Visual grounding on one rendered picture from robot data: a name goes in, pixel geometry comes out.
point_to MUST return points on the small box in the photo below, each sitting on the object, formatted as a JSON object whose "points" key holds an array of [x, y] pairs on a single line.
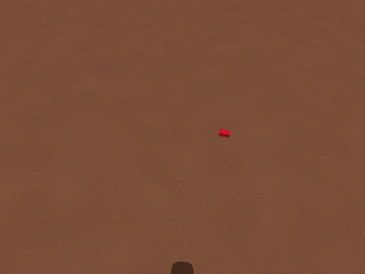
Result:
{"points": [[224, 133]]}

